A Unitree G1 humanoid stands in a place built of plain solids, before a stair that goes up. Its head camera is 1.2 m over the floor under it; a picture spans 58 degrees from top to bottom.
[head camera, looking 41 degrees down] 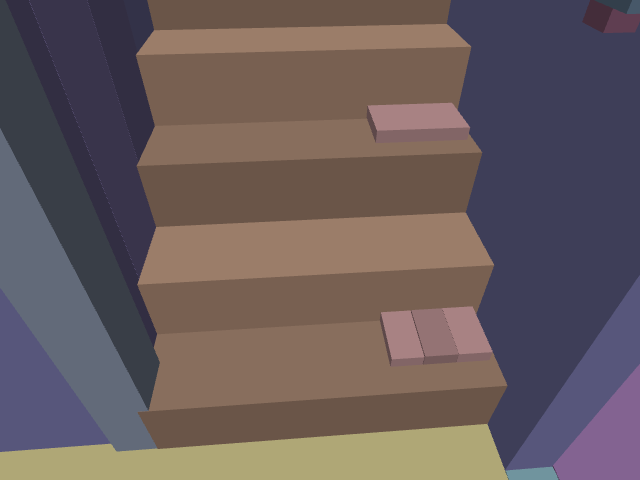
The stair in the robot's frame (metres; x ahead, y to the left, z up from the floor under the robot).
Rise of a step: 0.20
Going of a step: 0.23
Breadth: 0.92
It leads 4 degrees to the left of straight ahead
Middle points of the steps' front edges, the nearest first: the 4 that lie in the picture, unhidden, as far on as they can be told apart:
0.55 -0.02 0.20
0.78 0.00 0.41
1.00 0.02 0.61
1.23 0.03 0.82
